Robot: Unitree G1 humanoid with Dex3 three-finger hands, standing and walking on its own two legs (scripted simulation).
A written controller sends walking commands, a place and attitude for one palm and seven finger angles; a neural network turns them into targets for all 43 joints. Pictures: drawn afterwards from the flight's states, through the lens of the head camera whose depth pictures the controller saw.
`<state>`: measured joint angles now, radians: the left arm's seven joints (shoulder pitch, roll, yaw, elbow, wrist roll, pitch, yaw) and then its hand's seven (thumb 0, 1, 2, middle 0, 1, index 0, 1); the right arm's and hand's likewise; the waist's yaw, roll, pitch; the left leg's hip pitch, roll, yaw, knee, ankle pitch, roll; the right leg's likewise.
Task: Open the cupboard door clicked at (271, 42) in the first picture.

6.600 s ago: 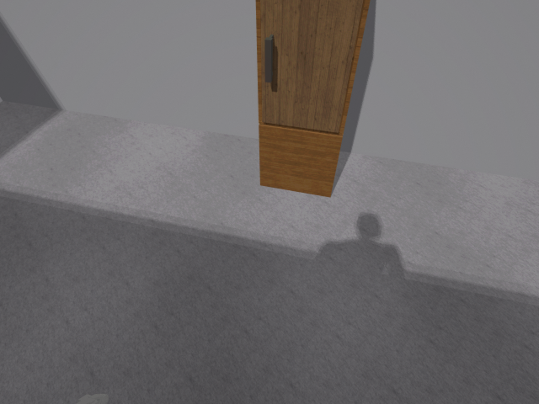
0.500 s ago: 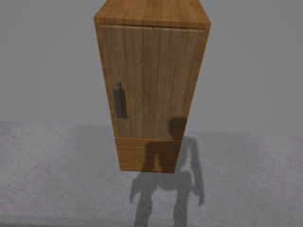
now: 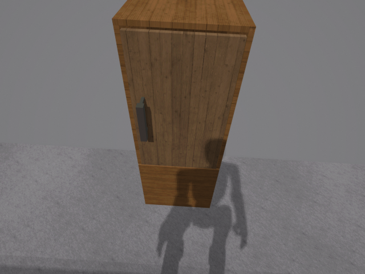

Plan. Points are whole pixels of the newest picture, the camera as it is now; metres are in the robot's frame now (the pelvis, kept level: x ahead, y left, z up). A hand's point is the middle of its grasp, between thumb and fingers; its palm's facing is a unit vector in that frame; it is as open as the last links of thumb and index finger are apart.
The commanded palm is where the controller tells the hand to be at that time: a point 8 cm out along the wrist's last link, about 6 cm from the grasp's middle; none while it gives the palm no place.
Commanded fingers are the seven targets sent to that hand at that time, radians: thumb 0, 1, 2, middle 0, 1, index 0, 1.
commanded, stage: shuffle to correct the standing spot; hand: left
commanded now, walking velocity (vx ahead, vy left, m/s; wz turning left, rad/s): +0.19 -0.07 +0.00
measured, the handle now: (143, 119) +0.62 +0.18 -0.04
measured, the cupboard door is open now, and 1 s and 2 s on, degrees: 0 0 0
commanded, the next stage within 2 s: come to a stop and stand still in 0.22 s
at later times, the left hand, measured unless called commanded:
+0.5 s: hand out of the picture +0.11 +0.15 -0.17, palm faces -0.01 -0.97 -0.25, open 7.3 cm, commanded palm none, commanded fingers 0.00 0.90 0.90 -0.20 -0.30 -0.20 -0.30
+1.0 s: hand out of the picture +0.06 +0.14 -0.18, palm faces +0.07 -0.98 -0.18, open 7.3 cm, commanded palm none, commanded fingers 0.00 0.90 0.90 -0.20 -0.30 -0.20 -0.30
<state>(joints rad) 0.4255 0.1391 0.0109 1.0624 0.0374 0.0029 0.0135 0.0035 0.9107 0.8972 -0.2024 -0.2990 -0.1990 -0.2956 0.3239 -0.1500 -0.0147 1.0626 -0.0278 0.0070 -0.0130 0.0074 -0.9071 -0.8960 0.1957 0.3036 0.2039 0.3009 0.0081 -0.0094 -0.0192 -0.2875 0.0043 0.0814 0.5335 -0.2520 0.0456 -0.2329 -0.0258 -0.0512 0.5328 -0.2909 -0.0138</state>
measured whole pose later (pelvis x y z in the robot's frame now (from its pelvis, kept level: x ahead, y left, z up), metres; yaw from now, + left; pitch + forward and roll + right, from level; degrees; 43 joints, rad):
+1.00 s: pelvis +0.04 -0.03 +0.00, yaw +0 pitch +0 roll +1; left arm 0.29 0.17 0.04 1.02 0.03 0.04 0.03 0.00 0.92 0.90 -0.20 -0.30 -0.20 -0.30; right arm 0.25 -0.15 -0.02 1.02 -0.03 0.01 -0.03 0.01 -0.93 -0.90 0.19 0.30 0.20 0.30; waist 0.01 -0.05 0.00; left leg -0.26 -0.02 0.12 0.45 -0.19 0.07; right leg -0.29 -0.05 -0.04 0.69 -0.39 -0.01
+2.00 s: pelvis +0.04 -0.04 +0.00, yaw -1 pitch -1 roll +0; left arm 0.32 0.14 -0.01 1.07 0.02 -0.01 0.04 0.01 0.92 0.90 -0.20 -0.30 -0.20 -0.30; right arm 0.29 -0.16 0.01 1.09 -0.02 -0.02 -0.02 0.01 -0.91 -0.90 0.19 0.30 0.20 0.30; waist -0.01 0.00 0.00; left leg -0.25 0.00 0.14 0.48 -0.21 0.05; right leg -0.19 -0.02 -0.02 0.50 -0.30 0.01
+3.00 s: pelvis +0.01 -0.07 -0.09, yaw +1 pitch +16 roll -2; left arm 0.26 0.30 0.31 0.21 -0.35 -0.44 -0.41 0.00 -0.02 0.50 -0.27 -0.89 -0.27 -0.89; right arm 0.29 -0.27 -0.03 0.62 0.03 -0.20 -0.07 0.02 -0.90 -0.90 0.20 0.30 0.21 0.30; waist -0.03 0.03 -0.15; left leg -1.01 0.07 0.02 1.18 -0.45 0.01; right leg -0.88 0.01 -0.11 1.17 -0.57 -0.05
